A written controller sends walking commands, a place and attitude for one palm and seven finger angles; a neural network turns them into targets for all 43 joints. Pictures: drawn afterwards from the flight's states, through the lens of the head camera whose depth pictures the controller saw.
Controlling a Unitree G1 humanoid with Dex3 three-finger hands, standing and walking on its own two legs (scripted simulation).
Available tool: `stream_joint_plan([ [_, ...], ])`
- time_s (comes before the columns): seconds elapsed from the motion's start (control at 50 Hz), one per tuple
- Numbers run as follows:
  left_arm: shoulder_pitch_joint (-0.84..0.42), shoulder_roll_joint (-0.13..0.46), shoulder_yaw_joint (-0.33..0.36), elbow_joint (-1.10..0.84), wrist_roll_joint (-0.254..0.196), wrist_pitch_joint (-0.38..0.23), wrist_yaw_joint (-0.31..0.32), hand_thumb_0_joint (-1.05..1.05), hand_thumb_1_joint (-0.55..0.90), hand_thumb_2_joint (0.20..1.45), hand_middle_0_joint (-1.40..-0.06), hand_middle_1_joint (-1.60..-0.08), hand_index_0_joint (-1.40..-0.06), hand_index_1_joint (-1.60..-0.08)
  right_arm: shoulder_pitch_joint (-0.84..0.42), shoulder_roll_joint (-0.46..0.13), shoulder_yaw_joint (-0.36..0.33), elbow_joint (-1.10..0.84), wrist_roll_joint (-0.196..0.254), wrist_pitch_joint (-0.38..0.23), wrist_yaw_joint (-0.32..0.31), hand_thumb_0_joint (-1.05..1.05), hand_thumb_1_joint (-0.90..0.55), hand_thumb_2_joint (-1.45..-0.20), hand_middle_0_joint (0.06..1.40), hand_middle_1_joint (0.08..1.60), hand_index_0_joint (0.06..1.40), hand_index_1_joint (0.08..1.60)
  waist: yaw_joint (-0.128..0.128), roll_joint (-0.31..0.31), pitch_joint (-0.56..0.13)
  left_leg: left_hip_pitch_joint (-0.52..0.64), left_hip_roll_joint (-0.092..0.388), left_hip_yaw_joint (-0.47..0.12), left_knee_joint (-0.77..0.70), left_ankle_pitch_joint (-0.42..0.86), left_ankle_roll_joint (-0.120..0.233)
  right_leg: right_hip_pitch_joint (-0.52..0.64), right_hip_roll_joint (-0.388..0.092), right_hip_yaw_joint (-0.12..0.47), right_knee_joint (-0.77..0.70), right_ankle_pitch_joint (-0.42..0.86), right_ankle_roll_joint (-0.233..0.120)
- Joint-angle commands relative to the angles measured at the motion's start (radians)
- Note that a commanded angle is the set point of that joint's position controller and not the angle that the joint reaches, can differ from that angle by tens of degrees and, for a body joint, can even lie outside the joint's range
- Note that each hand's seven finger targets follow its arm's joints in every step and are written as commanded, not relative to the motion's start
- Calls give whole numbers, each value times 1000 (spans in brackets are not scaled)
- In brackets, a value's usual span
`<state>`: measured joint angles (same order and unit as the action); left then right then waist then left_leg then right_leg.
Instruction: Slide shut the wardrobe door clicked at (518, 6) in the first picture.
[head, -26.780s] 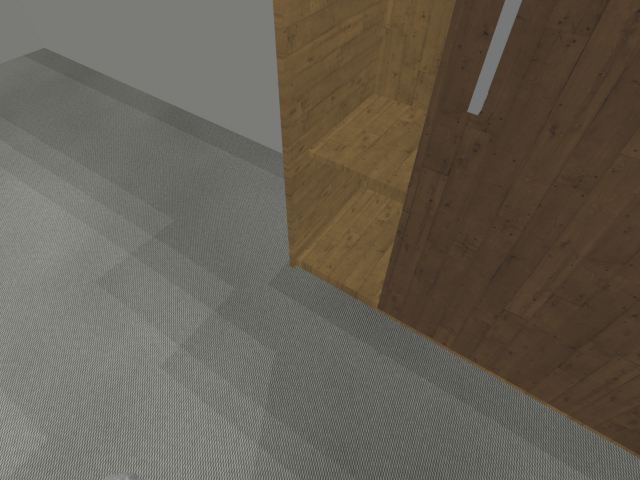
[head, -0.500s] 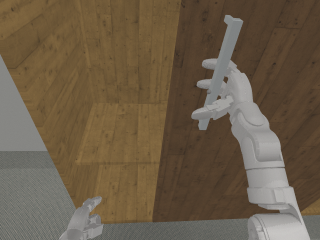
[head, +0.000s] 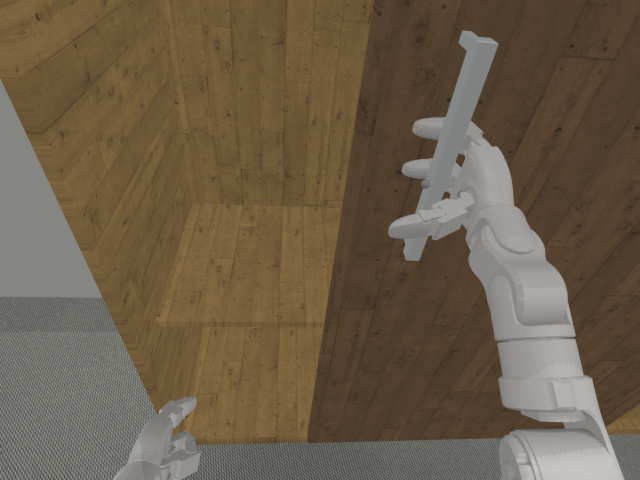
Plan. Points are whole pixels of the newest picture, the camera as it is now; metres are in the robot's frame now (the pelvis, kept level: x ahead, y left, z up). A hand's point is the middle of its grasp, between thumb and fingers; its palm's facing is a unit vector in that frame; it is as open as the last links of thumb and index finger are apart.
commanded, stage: grip the handle and tug to test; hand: right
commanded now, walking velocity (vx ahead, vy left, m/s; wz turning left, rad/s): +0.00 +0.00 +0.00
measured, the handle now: (435, 162) +0.42 -0.11 +0.24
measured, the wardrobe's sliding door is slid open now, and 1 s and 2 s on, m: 0.36 0.36 0.35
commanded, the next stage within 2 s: tug the door sideways, standing still in 1.36 s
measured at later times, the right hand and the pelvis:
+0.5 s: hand (428, 184) +0.37 -0.09 +0.24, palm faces -0.08 +1.00 -0.04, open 7.4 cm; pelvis +0.01 +0.00 +0.00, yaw +0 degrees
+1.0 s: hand (426, 187) +0.37 -0.09 +0.24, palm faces -0.09 +1.00 -0.03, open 5.4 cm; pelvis +0.01 +0.00 +0.00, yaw +1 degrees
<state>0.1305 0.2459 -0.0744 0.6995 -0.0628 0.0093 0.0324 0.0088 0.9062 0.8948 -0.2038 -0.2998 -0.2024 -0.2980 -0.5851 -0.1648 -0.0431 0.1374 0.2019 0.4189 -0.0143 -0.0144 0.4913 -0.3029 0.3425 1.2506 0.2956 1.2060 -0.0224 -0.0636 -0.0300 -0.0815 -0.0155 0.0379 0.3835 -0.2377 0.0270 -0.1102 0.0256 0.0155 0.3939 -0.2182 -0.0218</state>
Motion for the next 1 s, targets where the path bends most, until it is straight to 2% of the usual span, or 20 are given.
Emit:
stream_joint_plan([
  [0.0,-189,95,37,-173,0,-51,4,0,900,900,-200,-300,-200,-300,-461,-115,-51,-192,14,-61,6,0,313,-380,320,1227,320,1227,5,110,-218,22,10,-27,-49,241,10,78,-19,20,-26,207,-24],
  [0.1,-197,96,34,-176,0,-50,7,0,900,900,-200,-300,-200,-300,-448,-131,-64,-194,18,-63,14,0,80,-480,345,1260,345,1260,3,115,-201,23,14,-32,-52,244,7,63,-16,15,-25,199,-27],
  [0.12,-198,90,31,-179,0,-50,8,0,900,900,-200,-300,-200,-300,-453,-103,-44,-197,17,-64,18,0,33,-500,350,1267,350,1267,12,91,-200,11,14,-33,-55,226,5,72,-17,14,-26,184,-28],
  [0.24,-195,94,32,-180,1,-46,10,0,900,900,-200,-300,-200,-300,-454,-135,-70,-203,12,-63,15,0,-247,-620,380,1307,380,1307,10,94,-217,27,14,-33,-49,248,7,75,-18,15,-24,201,-28],
  [0.28,-200,91,32,-184,-2,-47,10,0,900,900,-200,-300,-200,-300,-462,-100,-36,-203,13,-59,21,0,-340,-660,390,1320,390,1320,18,110,-207,14,13,-31,-49,250,5,79,-17,14,-19,201,-30],
  [0.34,-195,96,34,-182,1,-48,13,0,900,900,-200,-300,-200,-300,-449,-134,-74,-202,19,-58,21,0,-480,-720,405,1340,405,1340,11,129,-221,26,13,-32,-50,258,3,77,-17,14,-20,204,-31],
  [0.38,-198,94,33,-190,2,-50,12,0,900,900,-200,-300,-200,-300,-455,-118,-58,-229,19,-59,26,0,-573,-760,415,1353,415,1353,8,108,-244,42,16,-34,-42,288,4,85,-12,13,-19,223,-31],
  [0.4,-196,97,36,-184,1,-49,10,0,900,900,-200,-300,-200,-300,-429,-146,-80,-218,19,-58,24,0,-620,-780,420,1360,420,1360,1,104,-241,45,17,-33,-40,298,5,80,-13,13,-13,234,-29],
  [0.44,-196,92,33,-192,3,-48,8,0,900,900,-200,-300,-200,-300,-420,-123,-63,-235,18,-61,30,0,-713,-820,430,1373,430,1373,5,96,-243,42,16,-30,-36,311,6,91,-14,14,-12,248,-30],
  [0.5,-197,100,35,-189,2,-44,6,0,900,900,-200,-300,-200,-300,-401,-161,-96,-232,24,-56,29,0,-853,-880,445,1393,445,1393,-4,112,-232,53,18,-31,-37,321,6,71,-15,13,-13,250,-28],
  [0.52,-203,95,32,-196,2,-44,7,0,900,900,-200,-300,-200,-300,-399,-142,-84,-251,25,-58,30,0,-900,-900,450,1400,450,1400,0,104,-235,51,19,-35,-40,317,3,77,-13,10,-13,243,-31],
  [0.54,-204,96,31,-192,1,-42,10,0,900,900,-200,-300,-200,-300,-406,-150,-89,-237,25,-56,29,0,-900,-900,450,1400,450,1400,3,124,-225,48,18,-32,-41,303,3,68,-16,10,-15,231,-30],
  [0.62,-201,94,32,-192,3,-45,8,0,900,900,-200,-300,-200,-300,-423,-148,-87,-253,21,-62,21,0,-900,-900,450,1400,450,1400,4,100,-220,36,15,-30,-40,287,6,78,-19,15,-16,235,-28],
  [0.7,-200,99,35,-194,7,-43,7,0,900,900,-200,-300,-200,-300,-370,-203,-137,-270,18,-66,14,0,-900,-900,450,1400,450,1400,-15,103,-251,70,18,-34,-32,334,7,75,-18,10,-14,270,-27],
  [0.76,-204,89,34,-204,5,-40,3,0,900,900,-200,-300,-200,-300,-395,-144,-75,-308,8,-67,15,0,-900,-900,450,1400,450,1400,-1,69,-252,55,18,-33,-28,342,9,95,-20,9,-10,282,-27],
  [0.88,-210,95,35,-208,7,-35,4,0,900,900,-200,-300,-200,-300,-363,-163,-102,-324,16,-53,11,0,-900,-900,450,1400,450,1400,-8,98,-264,68,15,-31,-26,351,9,94,-22,10,-12,290,-27],
  [0.9,-203,105,39,-195,3,-34,-2,0,900,900,-200,-300,-200,-300,-379,-198,-115,-308,21,-47,9,0,-900,-900,450,1400,450,1400,-16,117,-245,73,18,-30,-26,367,12,73,-19,16,-15,300,-21],
  [0.92,-208,95,35,-205,7,-33,-1,0,900,900,-200,-300,-200,-300,-362,-152,-91,-331,15,-52,12,0,-900,-900,450,1400,450,1400,-6,90,-260,70,16,-31,-22,364,9,95,-23,9,-14,300,-26],
  [0.96,-216,95,35,-216,6,-32,-1,0,900,900,-200,-300,-200,-300,-306,-164,-105,-355,15,-51,14,0,-900,-900,450,1400,450,1400,-16,94,-269,75,16,-29,-19,373,9,95,-24,8,-10,311,-26],
  [0.98,-217,92,33,-220,7,-31,-3,0,900,900,-200,-300,-200,-300,-316,-139,-77,-374,15,-50,17,0,-900,-900,450,1400,450,1400,-11,88,-269,72,16,-26,-16,376,10,101,-23,9,-11,317,-25],
])
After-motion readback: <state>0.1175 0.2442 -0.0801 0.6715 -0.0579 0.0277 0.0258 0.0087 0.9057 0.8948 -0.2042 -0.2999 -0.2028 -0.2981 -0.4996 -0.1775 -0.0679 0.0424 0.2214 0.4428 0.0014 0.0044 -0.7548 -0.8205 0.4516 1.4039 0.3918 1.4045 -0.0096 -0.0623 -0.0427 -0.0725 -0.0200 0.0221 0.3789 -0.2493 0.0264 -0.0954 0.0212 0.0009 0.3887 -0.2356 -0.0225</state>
